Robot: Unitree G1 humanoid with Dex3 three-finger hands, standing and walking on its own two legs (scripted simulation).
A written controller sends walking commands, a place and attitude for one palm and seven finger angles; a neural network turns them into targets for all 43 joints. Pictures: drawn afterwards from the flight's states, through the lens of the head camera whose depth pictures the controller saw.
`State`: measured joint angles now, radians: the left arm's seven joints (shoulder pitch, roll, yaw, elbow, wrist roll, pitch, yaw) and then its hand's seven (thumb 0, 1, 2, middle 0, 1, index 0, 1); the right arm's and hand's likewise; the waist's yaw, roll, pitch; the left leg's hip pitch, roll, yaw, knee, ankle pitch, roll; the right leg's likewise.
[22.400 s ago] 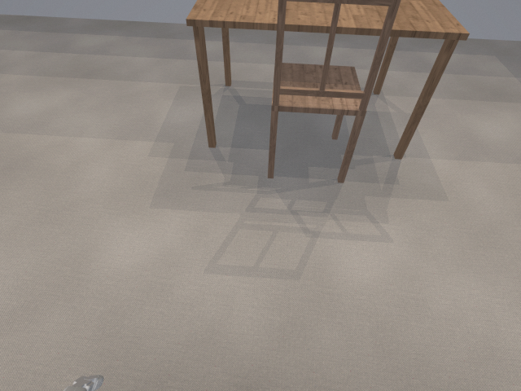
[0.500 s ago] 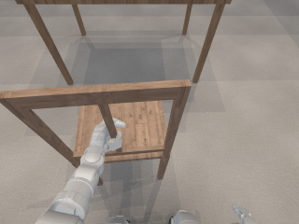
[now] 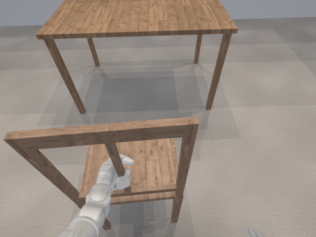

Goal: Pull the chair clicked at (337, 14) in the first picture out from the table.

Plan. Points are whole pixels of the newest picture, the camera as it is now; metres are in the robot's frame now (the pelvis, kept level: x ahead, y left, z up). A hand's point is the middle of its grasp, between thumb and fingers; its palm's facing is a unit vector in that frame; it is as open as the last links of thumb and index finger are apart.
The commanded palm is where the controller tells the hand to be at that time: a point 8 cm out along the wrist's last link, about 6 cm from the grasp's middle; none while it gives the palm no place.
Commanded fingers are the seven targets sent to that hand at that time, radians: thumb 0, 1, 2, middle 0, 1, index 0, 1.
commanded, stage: stop walking, hand still on the chair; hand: left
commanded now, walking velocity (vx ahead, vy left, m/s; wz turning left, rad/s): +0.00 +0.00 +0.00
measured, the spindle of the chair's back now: (120, 170) +0.31 +0.13 -0.06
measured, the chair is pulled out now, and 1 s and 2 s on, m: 0.67 0.67 0.67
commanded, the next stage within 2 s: open the thumb and straighten the fingers in 0.34 s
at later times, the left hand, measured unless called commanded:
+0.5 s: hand (126, 178) +0.29 +0.11 -0.06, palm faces -0.02 -0.99 -0.14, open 5.3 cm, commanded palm +0.27 +0.16 -0.04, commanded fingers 0.00 0.42 0.67 -0.50 -1.45 -0.50 -1.45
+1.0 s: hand (123, 173) +0.30 +0.12 -0.06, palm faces -0.03 -0.99 -0.14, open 15.2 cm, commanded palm +0.28 +0.17 -0.04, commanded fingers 0.00 -0.55 0.20 -0.03 -0.07 -0.03 -0.07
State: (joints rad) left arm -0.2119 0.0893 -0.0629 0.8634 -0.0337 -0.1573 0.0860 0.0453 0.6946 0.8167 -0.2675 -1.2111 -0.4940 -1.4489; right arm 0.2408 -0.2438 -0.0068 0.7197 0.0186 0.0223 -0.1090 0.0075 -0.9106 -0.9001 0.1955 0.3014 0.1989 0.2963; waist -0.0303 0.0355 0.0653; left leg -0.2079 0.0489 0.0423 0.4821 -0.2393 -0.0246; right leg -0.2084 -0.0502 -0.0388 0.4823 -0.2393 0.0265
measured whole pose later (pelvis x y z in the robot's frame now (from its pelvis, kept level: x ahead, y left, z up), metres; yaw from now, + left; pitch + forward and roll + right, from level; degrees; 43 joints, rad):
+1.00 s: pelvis +0.03 +0.00 -0.03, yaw +1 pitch +8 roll +0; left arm 0.00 0.13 -0.03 0.41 -0.06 0.03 0.04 -0.01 -0.49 0.22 -0.25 -0.73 -0.25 -0.74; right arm 0.26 -0.24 0.00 0.61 0.03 -0.07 -0.06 0.01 -0.91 -0.90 0.20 0.30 0.20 0.30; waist -0.06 0.05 -0.06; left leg -0.48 0.04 0.03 0.73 -0.38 -0.03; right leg -0.48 -0.07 -0.04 0.74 -0.39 0.03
